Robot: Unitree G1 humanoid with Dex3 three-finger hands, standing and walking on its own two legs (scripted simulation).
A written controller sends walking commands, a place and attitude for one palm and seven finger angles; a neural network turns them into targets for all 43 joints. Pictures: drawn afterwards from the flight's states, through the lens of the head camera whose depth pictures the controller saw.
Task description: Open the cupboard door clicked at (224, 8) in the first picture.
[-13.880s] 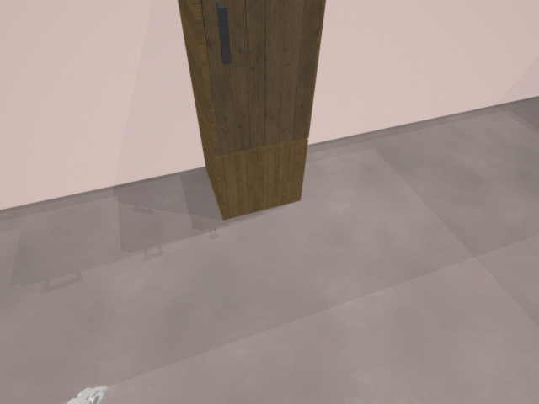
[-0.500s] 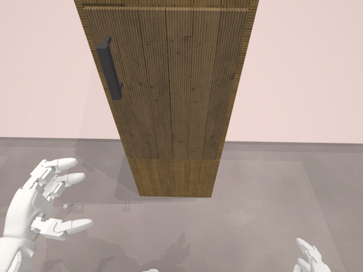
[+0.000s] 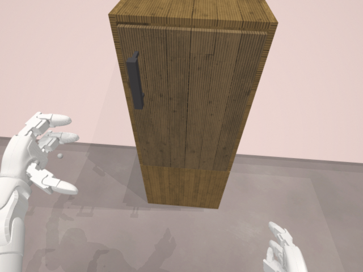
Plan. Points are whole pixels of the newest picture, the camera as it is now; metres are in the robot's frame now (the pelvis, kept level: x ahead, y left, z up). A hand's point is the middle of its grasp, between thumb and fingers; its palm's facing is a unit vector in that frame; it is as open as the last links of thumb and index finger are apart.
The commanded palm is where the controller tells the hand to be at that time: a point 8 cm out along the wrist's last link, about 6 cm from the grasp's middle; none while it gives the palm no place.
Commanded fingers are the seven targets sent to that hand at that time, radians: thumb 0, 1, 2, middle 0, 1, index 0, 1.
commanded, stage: raise the hand with hooked fingers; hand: left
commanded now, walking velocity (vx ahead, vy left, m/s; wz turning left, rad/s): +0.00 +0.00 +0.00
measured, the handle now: (137, 81) +0.57 +0.19 +0.13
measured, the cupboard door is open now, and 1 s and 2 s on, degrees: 0 0 0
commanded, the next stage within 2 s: move the hooked fingers beside the handle in 0.56 s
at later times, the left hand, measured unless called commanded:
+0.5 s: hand (78, 144) +0.30 +0.24 +0.15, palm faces +0.09 -1.00 -0.05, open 14.0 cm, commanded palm +0.27 +0.28 +0.15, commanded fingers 0.00 -0.50 0.30 -0.30 -1.20 -0.30 -1.20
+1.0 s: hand (89, 131) +0.34 +0.24 +0.14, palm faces +0.06 -1.00 -0.02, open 14.0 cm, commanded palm +0.32 +0.28 +0.14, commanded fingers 0.00 -0.50 0.30 -0.30 -1.20 -0.30 -1.20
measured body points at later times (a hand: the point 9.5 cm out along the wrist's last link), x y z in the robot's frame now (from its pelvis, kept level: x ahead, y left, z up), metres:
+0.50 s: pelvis +0.01 -0.03 +0.01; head +0.00 -0.04 +0.46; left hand +0.29 +0.30 +0.15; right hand +0.17 -0.28 -0.07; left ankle +0.03 +0.09 -0.72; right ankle -0.01 -0.13 -0.72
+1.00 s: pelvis +0.00 -0.04 +0.00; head +0.01 -0.05 +0.45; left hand +0.33 +0.29 +0.15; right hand +0.15 -0.30 -0.08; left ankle +0.03 +0.09 -0.72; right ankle -0.01 -0.13 -0.72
